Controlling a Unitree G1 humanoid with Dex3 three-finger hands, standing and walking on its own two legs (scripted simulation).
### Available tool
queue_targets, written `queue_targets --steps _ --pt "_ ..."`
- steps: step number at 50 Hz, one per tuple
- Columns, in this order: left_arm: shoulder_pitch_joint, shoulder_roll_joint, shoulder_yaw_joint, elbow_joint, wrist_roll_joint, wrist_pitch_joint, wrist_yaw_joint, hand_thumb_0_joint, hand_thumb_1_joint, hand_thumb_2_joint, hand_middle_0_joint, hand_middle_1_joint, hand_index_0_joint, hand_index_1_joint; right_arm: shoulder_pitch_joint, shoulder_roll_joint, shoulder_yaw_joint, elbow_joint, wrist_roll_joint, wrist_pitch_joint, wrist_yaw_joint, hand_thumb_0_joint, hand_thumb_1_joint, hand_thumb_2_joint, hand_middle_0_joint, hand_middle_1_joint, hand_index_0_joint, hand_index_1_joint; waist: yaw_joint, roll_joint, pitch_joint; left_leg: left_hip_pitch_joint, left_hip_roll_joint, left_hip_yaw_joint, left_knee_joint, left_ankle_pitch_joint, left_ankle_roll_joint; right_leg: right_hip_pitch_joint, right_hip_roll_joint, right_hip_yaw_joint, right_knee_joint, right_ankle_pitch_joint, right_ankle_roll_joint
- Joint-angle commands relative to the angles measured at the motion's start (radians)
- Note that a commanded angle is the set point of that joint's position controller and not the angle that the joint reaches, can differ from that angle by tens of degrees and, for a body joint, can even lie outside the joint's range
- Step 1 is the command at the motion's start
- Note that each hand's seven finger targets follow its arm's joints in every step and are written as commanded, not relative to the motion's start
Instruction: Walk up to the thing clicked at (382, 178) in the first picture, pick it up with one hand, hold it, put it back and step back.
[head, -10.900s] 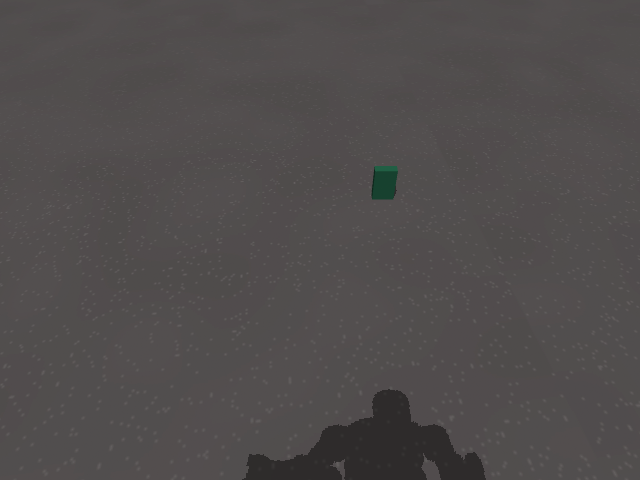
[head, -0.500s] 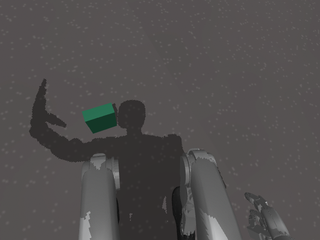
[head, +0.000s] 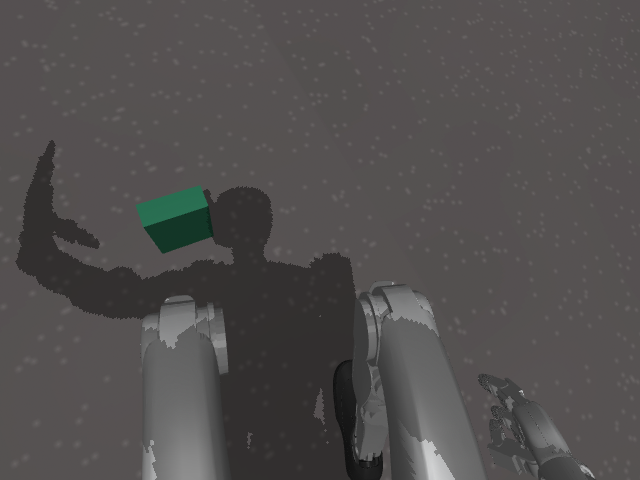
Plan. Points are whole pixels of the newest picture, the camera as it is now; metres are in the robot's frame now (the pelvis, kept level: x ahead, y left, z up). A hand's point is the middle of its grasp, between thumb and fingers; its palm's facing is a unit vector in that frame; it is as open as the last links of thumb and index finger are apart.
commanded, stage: approach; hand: left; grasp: from the side
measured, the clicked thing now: (179, 222) +0.48 +0.19 -0.29
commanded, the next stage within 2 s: close in in 0.28 s
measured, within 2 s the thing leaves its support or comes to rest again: neither
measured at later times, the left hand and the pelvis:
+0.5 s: hand (101, 243) +0.42 +0.28 -0.22, palm faces -0.06 -1.00 +0.04, open 17.2 cm; pelvis -0.01 +0.01 -0.07, yaw -6 degrees
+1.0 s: hand (157, 241) +0.44 +0.21 -0.24, palm faces -0.01 -1.00 +0.04, open 17.1 cm; pelvis -0.02 +0.02 -0.08, yaw -9 degrees
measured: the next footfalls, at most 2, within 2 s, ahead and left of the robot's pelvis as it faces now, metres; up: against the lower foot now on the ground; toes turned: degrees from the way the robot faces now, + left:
none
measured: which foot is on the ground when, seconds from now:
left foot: down 0.00-1.00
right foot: down 0.00-1.00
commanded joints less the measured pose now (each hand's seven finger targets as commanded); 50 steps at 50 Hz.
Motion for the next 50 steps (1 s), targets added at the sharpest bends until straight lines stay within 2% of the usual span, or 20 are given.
queue_targets --steps 1,8,9,10,11,12,15,16,18,19,20,22,26,29,34,35,42,44,45,50 --pt "-0.251 0.226 -0.047 -0.134 -0.043 -0.136 -0.035 0.000 -0.503 0.030 -0.094 -0.122 -0.086 -0.120 0.071 -0.236 -0.053 -0.062 -0.015 -0.044 -0.005 0.000 -0.879 -0.890 0.200 0.300 0.200 0.300 -0.048 0.209 -0.500 0.378 0.005 0.077 -0.199 0.054 0.056 0.224 0.033 -0.088 -0.188 0.079 -0.073" --pt "-0.174 0.369 0.044 0.009 -0.034 -0.234 0.004 0.000 -0.505 0.025 -0.096 -0.116 -0.086 -0.115 0.039 -0.293 0.015 -0.056 -0.066 -0.011 0.013 0.000 -0.884 -0.891 0.200 0.300 0.200 0.300 -0.041 0.275 -0.510 0.406 0.018 0.049 -0.122 0.146 0.037 0.264 0.043 -0.124 -0.096 0.158 -0.071" --pt "-0.223 0.360 0.031 -0.064 -0.037 -0.261 0.012 0.000 -0.486 0.029 -0.091 -0.103 -0.078 -0.105 -0.001 -0.291 0.033 -0.088 -0.073 -0.006 0.018 0.000 -0.882 -0.892 0.200 0.300 0.200 0.300 -0.037 0.296 -0.514 0.425 0.020 0.042 -0.121 0.146 0.033 0.252 0.043 -0.130 -0.082 0.157 -0.073" --pt "-0.160 0.407 0.080 0.007 -0.027 -0.268 0.026 0.000 -0.476 0.025 -0.095 -0.102 -0.078 -0.105 0.011 -0.303 0.035 -0.069 -0.086 0.004 0.019 0.000 -0.888 -0.894 0.200 0.300 0.200 0.300 -0.029 0.329 -0.518 0.440 0.025 0.041 -0.115 0.164 0.028 0.266 0.045 -0.134 -0.066 0.170 -0.073" --pt "-0.228 0.383 0.049 -0.075 -0.031 -0.297 0.034 0.000 -0.459 0.029 -0.088 -0.096 -0.073 -0.099 -0.028 -0.301 0.054 -0.101 -0.092 0.009 0.023 0.000 -0.888 -0.894 0.200 0.300 0.200 0.300 -0.039 0.347 -0.514 0.449 0.026 0.031 -0.109 0.161 0.024 0.244 0.045 -0.142 -0.051 0.166 -0.074" --pt "-0.185 0.426 0.096 -0.023 -0.026 -0.308 0.050 0.000 -0.428 0.040 -0.089 -0.109 -0.073 -0.112 -0.024 -0.310 0.055 -0.082 -0.105 0.018 0.023 0.000 -0.890 -0.895 0.200 0.300 0.200 0.300 -0.037 0.375 -0.514 0.454 0.032 0.030 -0.100 0.159 0.022 0.253 0.049 -0.145 -0.044 0.167 -0.072" --pt "-0.224 0.314 0.011 -0.045 -0.018 -0.356 0.079 0.000 -0.422 0.045 -0.084 -0.103 -0.068 -0.106 -0.073 -0.312 0.086 -0.102 -0.137 0.029 0.028 0.000 -0.900 -0.898 0.200 0.300 0.200 0.300 -0.090 0.401 -0.493 0.470 0.039 0.013 -0.068 0.171 0.016 0.241 0.053 -0.162 -0.021 0.193 -0.069" --pt "-0.204 0.348 0.036 -0.025 -0.009 -0.369 0.094 0.000 -0.425 0.036 -0.085 -0.100 -0.070 -0.101 -0.067 -0.324 0.086 -0.084 -0.150 0.036 0.025 0.000 -0.904 -0.899 0.200 0.300 0.200 0.300 -0.093 0.416 -0.481 0.466 0.040 0.013 -0.056 0.168 0.015 0.246 0.053 -0.165 -0.019 0.198 -0.066" --pt "-0.219 0.241 -0.064 0.014 0.007 -0.390 0.110 0.000 -0.420 0.033 -0.083 -0.106 -0.071 -0.103 -0.091 -0.320 0.105 -0.095 -0.163 0.042 0.031 0.000 -0.911 -0.900 0.200 0.300 0.200 0.300 -0.126 0.410 -0.450 0.477 0.044 -0.004 -0.046 0.177 0.008 0.220 0.056 -0.182 -0.003 0.208 -0.067" --pt "-0.206 0.235 -0.074 0.038 0.020 -0.401 0.122 0.000 -0.421 0.025 -0.083 -0.099 -0.073 -0.095 -0.102 -0.331 0.106 -0.088 -0.171 0.047 0.032 0.000 -0.911 -0.900 0.200 0.300 0.200 0.300 -0.138 0.413 -0.425 0.472 0.045 -0.013 -0.048 0.166 0.004 0.206 0.055 -0.192 0.002 0.200 -0.068" --pt "-0.214 0.184 -0.114 0.046 0.018 -0.413 0.131 0.000 -0.501 0.000 -0.082 -0.091 -0.081 -0.080 -0.109 -0.329 0.117 -0.093 -0.178 0.050 0.036 0.000 -0.912 -0.899 0.200 0.300 0.200 0.300 -0.157 0.391 -0.408 0.465 0.045 -0.019 -0.031 0.168 0.006 0.208 0.058 -0.198 -0.004 0.208 -0.064" --pt "-0.192 0.211 -0.098 0.065 0.019 -0.436 0.167 0.000 -0.532 0.000 -0.086 -0.075 -0.090 -0.060 -0.108 -0.341 0.129 -0.079 -0.189 0.061 0.040 0.000 -0.920 -0.899 0.200 0.300 0.200 0.300 -0.150 0.371 -0.384 0.437 0.043 -0.023 -0.012 0.171 0.006 0.230 0.058 -0.205 0.001 0.220 -0.060" --pt "-0.205 0.185 -0.091 0.058 -0.001 -0.493 0.249 0.000 -0.566 0.000 -0.090 -0.074 -0.097 -0.056 -0.136 -0.354 0.158 -0.087 -0.213 0.079 0.059 0.000 -0.929 -0.900 0.200 0.300 0.200 0.300 -0.160 0.349 -0.381 0.427 0.042 -0.047 0.014 0.186 0.006 0.270 0.066 -0.226 0.016 0.246 -0.053" --pt "-0.197 0.181 -0.085 0.092 0.018 -0.526 0.325 0.000 -0.545 0.000 -0.088 -0.075 -0.094 -0.057 -0.162 -0.355 0.174 -0.097 -0.224 0.091 0.072 0.000 -0.926 -0.900 0.200 0.300 0.200 0.300 -0.161 0.346 -0.323 0.388 0.040 -0.055 0.009 0.146 0.003 0.261 0.069 -0.239 0.021 0.218 -0.052" --pt "-0.171 0.147 -0.149 0.142 0.082 -0.569 0.409 0.000 -0.469 0.000 -0.082 -0.065 -0.090 -0.045 -0.196 -0.355 0.190 -0.104 -0.253 0.118 0.088 0.000 -0.923 -0.899 0.200 0.300 0.200 0.300 -0.176 0.353 -0.258 0.359 0.043 -0.062 0.010 0.117 0.000 0.241 0.075 -0.249 0.024 0.207 -0.056" --pt "-0.171 0.131 -0.173 0.145 0.091 -0.574 0.417 0.000 -0.451 0.000 -0.082 -0.061 -0.090 -0.039 -0.200 -0.357 0.193 -0.107 -0.261 0.122 0.090 0.000 -0.922 -0.898 0.200 0.300 0.200 0.300 -0.192 0.355 -0.256 0.362 0.042 -0.065 0.014 0.115 0.000 0.251 0.077 -0.252 0.023 0.215 -0.053" --pt "-0.205 0.064 -0.261 0.133 0.071 -0.613 0.469 0.000 -0.433 0.000 -0.068 -0.040 -0.078 -0.017 -0.220 -0.368 0.212 -0.117 -0.267 0.131 0.105 0.000 -0.915 -0.897 0.200 0.300 0.200 0.300 -0.230 0.296 -0.224 0.333 0.035 -0.087 0.019 0.030 0.008 0.232 0.087 -0.270 0.012 0.167 -0.043" --pt "-0.232 0.058 -0.274 0.144 0.061 -0.628 0.483 0.000 -0.436 0.000 -0.065 -0.041 -0.076 -0.016 -0.227 -0.360 0.227 -0.119 -0.269 0.132 0.108 0.000 -0.910 -0.896 0.200 0.300 0.200 0.300 -0.238 0.266 -0.221 0.308 0.028 -0.088 0.038 0.010 0.018 0.239 0.092 -0.269 0.002 0.158 -0.039" --pt "-0.225 0.065 -0.257 0.154 0.058 -0.633 0.496 0.000 -0.422 0.000 -0.072 -0.048 -0.082 -0.025 -0.213 -0.369 0.223 -0.114 -0.274 0.133 0.106 0.000 -0.908 -0.896 0.200 0.300 0.200 0.300 -0.244 0.264 -0.236 0.322 0.028 -0.092 0.041 0.034 0.015 0.264 0.092 -0.271 0.003 0.180 -0.036" --pt "-0.227 0.079 -0.263 0.196 0.091 -0.667 0.555 0.000 -0.367 0.032 -0.073 -0.063 -0.081 -0.043 -0.230 -0.364 0.247 -0.120 -0.290 0.145 0.110 0.000 -0.905 -0.897 0.200 0.300 0.200 0.300 -0.233 0.286 -0.171 0.307 0.031 -0.104 0.028 0.021 0.008 0.246 0.095 -0.279 0.013 0.164 -0.041"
